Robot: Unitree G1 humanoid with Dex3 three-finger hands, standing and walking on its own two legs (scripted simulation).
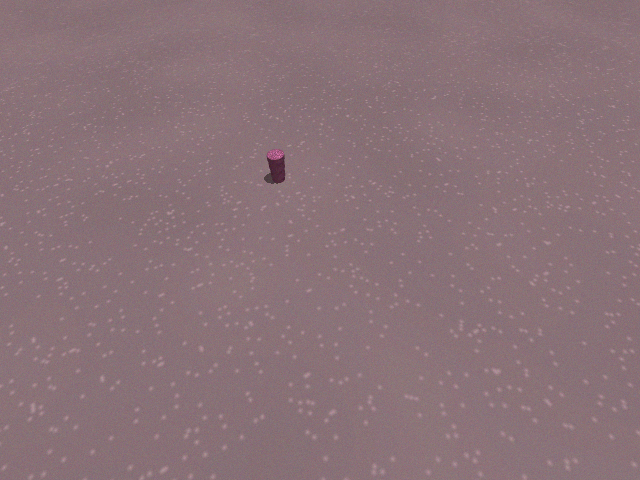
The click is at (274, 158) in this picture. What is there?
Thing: tapered cup
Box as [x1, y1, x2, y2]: [267, 149, 284, 182]
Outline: 273,149 267,153 267,160 269,163 269,168 271,170 271,176 275,182 281,182 284,179 283,152 279,149
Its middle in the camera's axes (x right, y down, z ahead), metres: -0.21 -0.34 +1.86
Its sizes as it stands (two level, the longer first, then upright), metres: 0.080 0.080 0.145
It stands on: the floor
